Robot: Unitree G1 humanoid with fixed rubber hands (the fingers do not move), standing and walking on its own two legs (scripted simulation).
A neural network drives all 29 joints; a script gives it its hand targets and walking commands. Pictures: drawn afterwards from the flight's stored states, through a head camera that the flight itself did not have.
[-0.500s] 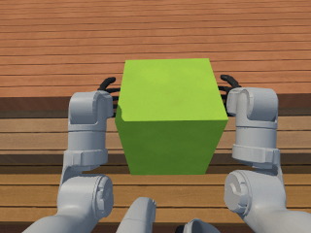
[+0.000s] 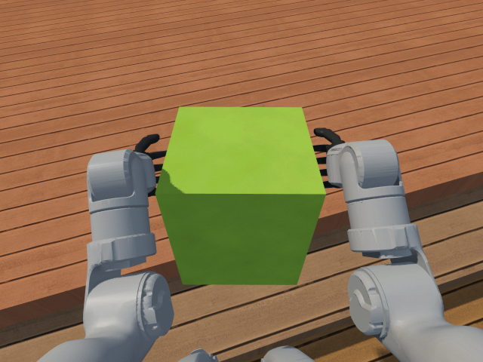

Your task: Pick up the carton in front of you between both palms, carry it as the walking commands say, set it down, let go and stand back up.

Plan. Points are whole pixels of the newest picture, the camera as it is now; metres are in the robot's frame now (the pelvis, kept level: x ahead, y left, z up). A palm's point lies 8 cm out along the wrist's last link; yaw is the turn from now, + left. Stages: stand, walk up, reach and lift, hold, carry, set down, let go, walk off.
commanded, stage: carry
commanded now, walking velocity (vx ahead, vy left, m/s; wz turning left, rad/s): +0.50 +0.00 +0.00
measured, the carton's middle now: (240, 199) +0.37 -0.04 +0.05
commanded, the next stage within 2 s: none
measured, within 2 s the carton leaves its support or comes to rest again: neither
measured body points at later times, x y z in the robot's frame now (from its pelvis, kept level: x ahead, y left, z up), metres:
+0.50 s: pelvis +0.30 -0.07 +0.10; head +0.31 -0.06 +0.55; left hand +0.66 +0.13 +0.25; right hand +0.71 -0.17 +0.25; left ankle +0.15 +0.05 -0.47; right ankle +0.43 -0.15 -0.56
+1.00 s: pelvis +0.61 -0.01 +0.20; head +0.59 -0.04 +0.65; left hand +0.99 +0.11 +0.38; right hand +0.98 -0.19 +0.37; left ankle +0.76 +0.07 -0.43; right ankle +0.44 -0.14 -0.53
